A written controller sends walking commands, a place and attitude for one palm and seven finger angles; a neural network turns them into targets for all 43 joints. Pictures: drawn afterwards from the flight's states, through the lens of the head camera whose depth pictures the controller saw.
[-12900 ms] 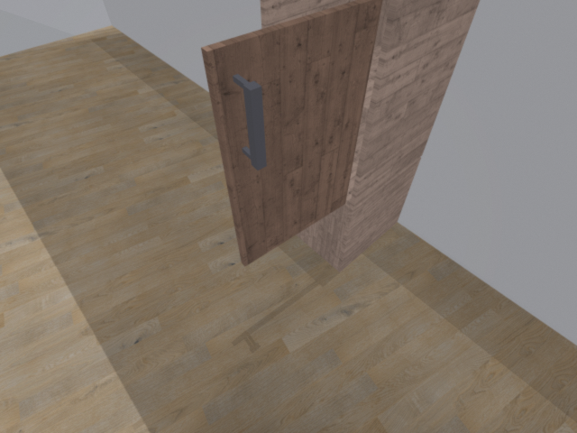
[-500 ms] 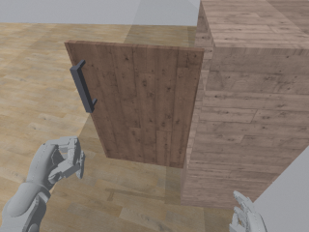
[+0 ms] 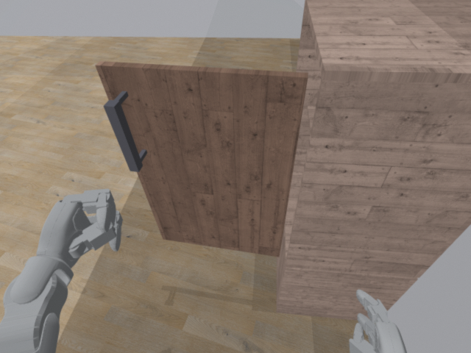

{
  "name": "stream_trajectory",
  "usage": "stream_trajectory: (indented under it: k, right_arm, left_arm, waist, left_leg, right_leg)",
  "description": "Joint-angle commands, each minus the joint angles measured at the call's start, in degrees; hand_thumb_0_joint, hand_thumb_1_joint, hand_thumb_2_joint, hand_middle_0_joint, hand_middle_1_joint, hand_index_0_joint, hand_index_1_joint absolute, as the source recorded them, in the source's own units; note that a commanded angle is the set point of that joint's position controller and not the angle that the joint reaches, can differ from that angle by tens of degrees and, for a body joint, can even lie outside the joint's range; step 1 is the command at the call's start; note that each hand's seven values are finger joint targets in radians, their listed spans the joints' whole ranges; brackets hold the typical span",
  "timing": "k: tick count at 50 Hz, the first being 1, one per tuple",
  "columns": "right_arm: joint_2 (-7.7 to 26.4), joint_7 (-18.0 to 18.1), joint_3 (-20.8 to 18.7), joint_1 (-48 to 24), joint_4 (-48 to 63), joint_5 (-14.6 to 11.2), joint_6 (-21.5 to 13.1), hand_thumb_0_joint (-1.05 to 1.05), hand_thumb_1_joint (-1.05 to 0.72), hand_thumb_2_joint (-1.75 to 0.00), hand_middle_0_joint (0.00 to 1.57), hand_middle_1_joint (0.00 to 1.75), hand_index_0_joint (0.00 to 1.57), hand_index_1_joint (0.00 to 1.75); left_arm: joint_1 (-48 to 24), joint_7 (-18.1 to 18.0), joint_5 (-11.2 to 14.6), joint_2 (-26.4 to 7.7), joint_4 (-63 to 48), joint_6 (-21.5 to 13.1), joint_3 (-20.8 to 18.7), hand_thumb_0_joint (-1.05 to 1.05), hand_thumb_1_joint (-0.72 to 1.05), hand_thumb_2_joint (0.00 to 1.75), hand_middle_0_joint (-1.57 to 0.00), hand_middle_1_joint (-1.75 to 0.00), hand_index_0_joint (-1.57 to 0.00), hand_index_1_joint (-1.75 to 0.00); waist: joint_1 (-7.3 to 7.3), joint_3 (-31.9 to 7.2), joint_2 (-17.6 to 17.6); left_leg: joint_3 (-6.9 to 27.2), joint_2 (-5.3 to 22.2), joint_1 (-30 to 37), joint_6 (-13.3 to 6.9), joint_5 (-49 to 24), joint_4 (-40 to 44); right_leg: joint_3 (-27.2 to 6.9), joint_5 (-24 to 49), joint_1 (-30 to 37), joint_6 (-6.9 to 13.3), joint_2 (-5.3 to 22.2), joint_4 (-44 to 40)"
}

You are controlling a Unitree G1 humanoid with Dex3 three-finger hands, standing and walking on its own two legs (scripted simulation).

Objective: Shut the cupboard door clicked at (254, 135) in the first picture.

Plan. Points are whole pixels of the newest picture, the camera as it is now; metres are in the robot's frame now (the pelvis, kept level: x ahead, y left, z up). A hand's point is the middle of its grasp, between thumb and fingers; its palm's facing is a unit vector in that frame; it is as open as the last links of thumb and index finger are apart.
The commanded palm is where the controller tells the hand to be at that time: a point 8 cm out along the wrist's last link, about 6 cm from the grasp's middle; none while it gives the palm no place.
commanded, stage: bring the fist close to the handle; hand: left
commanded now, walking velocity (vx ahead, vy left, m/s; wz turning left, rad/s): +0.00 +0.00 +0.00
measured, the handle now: (129, 133) +0.49 +0.27 +0.13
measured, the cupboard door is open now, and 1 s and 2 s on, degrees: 85 85 77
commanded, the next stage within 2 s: push the door shut along its arc in 1.16 s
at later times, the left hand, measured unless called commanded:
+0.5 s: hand (113, 190) +0.33 +0.24 +0.13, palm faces -0.03 -1.00 -0.05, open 3.1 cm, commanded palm +0.32 +0.28 +0.13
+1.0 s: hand (126, 163) +0.40 +0.24 +0.12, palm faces -0.05 -1.00 -0.02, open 3.1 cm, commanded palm +0.37 +0.30 +0.13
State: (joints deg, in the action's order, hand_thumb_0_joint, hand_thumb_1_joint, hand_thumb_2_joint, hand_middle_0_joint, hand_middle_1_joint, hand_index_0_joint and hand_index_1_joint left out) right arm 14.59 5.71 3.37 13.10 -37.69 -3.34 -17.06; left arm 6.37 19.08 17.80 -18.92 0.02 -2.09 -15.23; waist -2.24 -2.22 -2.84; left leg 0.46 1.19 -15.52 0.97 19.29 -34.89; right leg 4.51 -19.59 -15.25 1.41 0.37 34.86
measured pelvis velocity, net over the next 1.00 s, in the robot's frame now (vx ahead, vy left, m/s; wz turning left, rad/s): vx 0.01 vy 0.02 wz -0.04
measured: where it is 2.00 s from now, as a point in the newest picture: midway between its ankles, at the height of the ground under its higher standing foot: outside the picture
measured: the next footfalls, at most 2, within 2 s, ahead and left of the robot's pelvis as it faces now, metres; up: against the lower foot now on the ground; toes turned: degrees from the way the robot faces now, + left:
none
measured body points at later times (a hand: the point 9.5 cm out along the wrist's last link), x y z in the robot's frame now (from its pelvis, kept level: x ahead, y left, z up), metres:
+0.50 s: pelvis +0.00 +0.01 +0.00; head +0.00 +0.00 +0.45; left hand +0.33 +0.29 +0.14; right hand +0.15 -0.24 -0.09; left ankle -0.01 +0.13 -0.73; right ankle -0.01 -0.10 -0.73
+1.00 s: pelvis +0.01 +0.02 +0.00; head +0.04 +0.01 +0.45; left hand +0.40 +0.30 +0.13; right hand +0.08 -0.26 -0.11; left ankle -0.01 +0.13 -0.73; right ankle -0.01 -0.10 -0.73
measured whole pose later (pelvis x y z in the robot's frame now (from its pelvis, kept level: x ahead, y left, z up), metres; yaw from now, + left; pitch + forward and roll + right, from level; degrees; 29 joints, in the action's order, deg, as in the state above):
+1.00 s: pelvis +0.01 +0.02 +0.00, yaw -2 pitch +6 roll +0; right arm 16.7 4.4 1.0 20.7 -37.5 -3.2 -6.7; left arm -24.7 24.3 14.5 -26.3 37.9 -6.7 -22.9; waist 3.1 -3.5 -1.6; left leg -2.2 1.2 -22.0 -0.5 19.6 -35.1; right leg 1.8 -18.2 -22.2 0.1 0.3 34.1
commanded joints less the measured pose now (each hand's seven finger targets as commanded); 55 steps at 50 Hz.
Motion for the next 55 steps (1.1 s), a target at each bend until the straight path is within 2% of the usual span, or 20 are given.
stream_trajectory:
  k: [1,4,5,8,10,14,15,18,24,28,34,35,37,39,40,42,45,51,54,55]
  right_arm:
    - [6.87,0.99,-2.91,-5.69,8.48,-0.51,-3.11,0.00,-0.90,-0.90,0.20,0.30,0.20,0.30]
    - [6.73,1.00,-3.02,-5.90,9.14,-0.57,-2.84,0.00,-0.90,-0.90,0.20,0.30,0.20,0.30]
    - [6.91,0.96,-3.08,-5.69,9.21,-0.50,-2.73,0.00,-0.90,-0.90,0.20,0.30,0.20,0.30]
    - [7.04,0.86,-3.30,-5.18,9.17,-0.45,-2.32,0.00,-0.90,-0.90,0.20,0.30,0.20,0.30]
    - [7.52,0.89,-3.36,-4.57,8.60,-0.45,-1.68,0.00,-0.90,-0.90,0.20,0.30,0.20,0.30]
    - [7.48,0.85,-3.67,-4.10,9.11,-0.49,-1.02,0.00,-0.90,-0.90,0.20,0.30,0.20,0.30]
    - [7.67,0.93,-3.55,-3.92,8.77,-0.46,-0.64,0.00,-0.90,-0.90,0.20,0.30,0.20,0.30]
    - [7.62,1.06,-3.72,-3.70,8.68,-0.57,-0.43,0.00,-0.90,-0.90,0.20,0.30,0.20,0.30]
    - [8.59,1.52,-3.81,-1.89,6.98,-0.54,1.01,0.00,-0.90,-0.90,0.20,0.30,0.20,0.30]
    - [8.88,1.26,-3.69,-0.78,6.74,-0.36,2.15,0.00,-0.90,-0.90,0.20,0.30,0.20,0.30]
    - [9.36,0.59,-4.12,2.23,6.53,-0.09,3.63,0.00,-0.90,-0.90,0.20,0.30,0.20,0.30]
    - [9.68,0.50,-4.08,3.16,6.20,0.08,4.12,0.00,-0.90,-0.90,0.20,0.30,0.20,0.30]
    - [10.13,0.19,-4.38,4.18,6.09,0.06,4.81,0.00,-0.90,-0.90,0.20,0.30,0.20,0.30]
    - [10.02,-0.26,-4.74,4.79,6.78,0.11,5.25,0.00,-0.90,-0.90,0.20,0.30,0.20,0.30]
    - [10.25,-0.34,-4.96,5.24,7.14,0.16,5.73,0.00,-0.90,-0.90,0.20,0.30,0.20,0.30]
    - [9.80,-0.75,-5.04,5.16,7.95,-0.03,6.23,0.00,-0.90,-0.90,0.20,0.30,0.20,0.30]
    - [10.06,-0.86,-5.36,5.54,8.23,0.14,7.11,0.00,-0.90,-0.90,0.20,0.30,0.20,0.30]
    - [9.84,-0.57,-5.34,5.31,8.10,0.04,7.82,0.00,-0.90,-0.90,0.20,0.30,0.20,0.30]
    - [9.32,-0.57,-5.26,4.95,8.46,-0.01,7.65,0.00,-0.90,-0.90,0.20,0.30,0.20,0.30]
    - [9.33,-0.41,-5.30,5.20,8.30,0.02,7.85,0.00,-0.90,-0.90,0.20,0.30,0.20,0.30]
  left_arm:
    - [-18.82,1.67,1.53,-11.79,-5.16,-3.17,-5.87,0.00,0.90,0.90,-1.30,-1.50,-1.30,-1.50]
    - [-21.37,2.47,1.44,-12.88,-4.43,-3.43,-6.79,0.00,0.90,0.90,-1.30,-1.50,-1.30,-1.50]
    - [-21.81,2.40,1.44,-13.31,-4.25,-3.52,-7.02,0.00,0.90,0.90,-1.30,-1.50,-1.30,-1.50]
    - [-23.88,2.59,1.37,-14.49,-2.40,-3.71,-8.25,0.00,0.90,0.90,-1.30,-1.50,-1.30,-1.50]
    - [-23.60,2.24,1.30,-16.75,1.13,-3.60,-10.50,0.00,0.90,0.90,-1.30,-1.50,-1.30,-1.50]
    - [-27.65,2.72,1.00,-16.61,2.05,-3.87,-10.12,0.00,0.90,0.90,-1.30,-1.50,-1.30,-1.50]
    - [-28.11,2.61,0.81,-17.44,3.45,-3.84,-10.27,0.00,0.90,0.90,-1.30,-1.50,-1.30,-1.50]
    - [-33.93,2.87,0.52,-16.42,3.77,-4.50,-8.47,0.00,0.90,0.90,-1.30,-1.50,-1.30,-1.50]
    - [-42.21,2.79,-0.39,-18.71,12.74,-4.24,-8.88,0.00,0.90,0.90,-1.30,-1.50,-1.30,-1.50]
    - [-48.15,3.12,-1.58,-20.63,18.65,-5.01,-9.01,0.00,0.90,0.90,-1.30,-1.50,-1.30,-1.50]
    - [-54.63,4.83,-2.25,-22.64,25.20,-7.23,-9.33,0.00,0.90,0.90,-1.30,-1.50,-1.30,-1.50]
    - [-54.17,4.90,-2.31,-22.95,27.77,-7.28,-9.36,0.00,0.90,0.90,-1.30,-1.50,-1.30,-1.50]
    - [-56.69,5.25,-2.65,-24.21,30.58,-7.56,-9.94,0.00,0.90,0.90,-1.30,-1.50,-1.30,-1.50]
    - [-56.03,5.68,-2.79,-23.32,30.87,-7.98,-9.47,0.00,0.90,0.90,-1.30,-1.50,-1.30,-1.50]
    - [-52.85,5.50,-2.81,-25.34,31.02,-8.13,-11.64,0.00,0.90,0.90,-1.30,-1.50,-1.30,-1.50]
    - [-52.78,5.90,-2.61,-22.40,28.41,-8.38,-9.13,0.00,0.90,0.90,-1.30,-1.50,-1.30,-1.50]
    - [-49.66,5.19,-1.93,-24.73,27.15,-8.36,-12.33,0.00,0.90,0.90,-1.30,-1.50,-1.30,-1.50]
    - [-52.27,3.91,-2.30,-25.82,24.45,-8.25,-13.29,0.00,0.90,0.90,-1.30,-1.50,-1.30,-1.50]
    - [-52.87,4.48,-2.61,-24.12,21.80,-8.88,-11.46,0.00,0.90,0.90,-1.30,-1.50,-1.30,-1.50]
    - [-53.04,4.51,-2.55,-23.80,21.07,-8.95,-10.76,0.00,0.90,0.90,-1.30,-1.50,-1.30,-1.50]
  waist:
    - [1.75,-6.00,3.87]
    - [1.14,-9.37,-0.12]
    - [1.11,-10.94,1.96]
    - [1.05,-11.46,0.41]
    - [0.93,-9.67,3.12]
    - [1.30,-11.50,0.03]
    - [1.47,-10.21,2.07]
    - [2.14,-11.18,-1.83]
    - [3.65,-9.93,1.50]
    - [3.88,-11.20,-0.37]
    - [4.51,-16.15,-2.01]
    - [4.64,-15.38,0.76]
    - [5.16,-15.36,1.33]
    - [4.54,-17.48,-0.49]
    - [3.55,-18.90,0.00]
    - [3.96,-19.60,-1.64]
    - [3.30,-18.85,1.17]
    - [4.66,-16.31,-0.18]
    - [4.51,-18.93,-4.60]
    - [4.96,-19.31,-3.63]
  left_leg:
    - [-0.62,-1.53,1.31,-2.83,-11.77,3.67]
    - [-0.80,-1.62,3.25,-2.67,-14.35,3.82]
    - [-0.77,-1.41,3.30,-2.75,-15.34,3.51]
    - [-0.87,-1.46,3.61,-2.61,-17.12,3.56]
    - [-0.90,-1.17,2.02,-2.60,-16.22,3.65]
    - [-1.05,-1.23,3.42,-2.47,-17.37,3.91]
    - [-1.00,-0.96,2.41,-2.58,-16.30,3.99]
    - [-0.68,-1.04,4.13,-2.40,-16.19,4.31]
    - [-0.03,-0.79,2.83,-2.39,-12.40,4.91]
    - [0.12,-0.93,1.94,-2.31,-11.65,4.81]
    - [0.10,-0.94,2.70,-2.26,-16.95,2.98]
    - [0.18,-0.86,1.32,-2.47,-16.85,2.87]
    - [0.02,-1.00,0.07,-2.44,-16.61,2.60]
    - [-0.02,-1.04,1.06,-2.42,-19.13,2.20]
    - [-0.08,-0.84,0.86,-2.54,-20.61,1.97]
    - [-0.26,-0.77,2.07,-2.50,-23.65,1.87]
    - [-0.33,-0.53,0.99,-2.72,-24.04,2.19]
    - [-0.80,-0.69,0.64,-2.93,-19.36,3.08]
    - [-0.54,-0.71,3.60,-2.72,-22.31,2.90]
    - [-0.53,-0.47,4.35,-2.92,-23.45,2.54]
  right_leg:
    - [-3.44,14.00,0.50,-2.12,0.89,-6.56]
    - [-2.75,16.95,1.58,-1.52,0.83,-5.27]
    - [-2.80,18.04,2.69,-1.66,0.88,-5.00]
    - [-2.44,20.55,2.54,-1.45,0.77,-4.28]
    - [-2.61,19.21,2.35,-1.56,0.80,-4.81]
    - [-2.24,19.84,1.74,-1.16,0.51,-4.23]
    - [-2.40,18.40,1.52,-1.26,0.51,-4.75]
    - [-2.23,17.63,0.30,-0.87,0.28,-4.50]
    - [-2.30,13.24,-2.12,-0.78,0.07,-5.44]
    - [-2.67,12.15,-2.32,-0.35,0.21,-5.13]
    - [-2.70,17.90,-1.52,0.06,-0.02,-3.48]
    - [-2.62,17.98,-1.12,-0.08,-0.02,-3.57]
    - [-2.75,18.65,-1.88,-0.22,-0.09,-3.18]
    - [-2.79,20.67,-1.39,-0.07,-0.14,-2.63]
    - [-2.79,21.57,0.39,0.02,-0.11,-2.42]
    - [-2.70,24.16,0.20,-0.09,-0.28,-2.13]
    - [-2.51,24.91,1.67,-0.31,-0.37,-2.46]
    - [-2.84,21.85,-0.11,-0.53,-0.68,-3.50]
    - [-2.85,22.81,0.23,-0.10,-0.72,-3.18]
    - [-2.74,23.47,0.69,-0.16,-0.65,-3.27]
